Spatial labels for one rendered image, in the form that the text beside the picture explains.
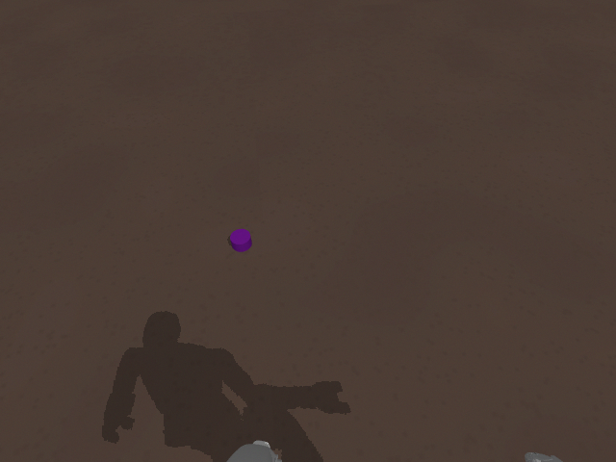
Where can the tin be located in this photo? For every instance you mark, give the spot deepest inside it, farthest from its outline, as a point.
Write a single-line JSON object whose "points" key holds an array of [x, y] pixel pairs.
{"points": [[241, 240]]}

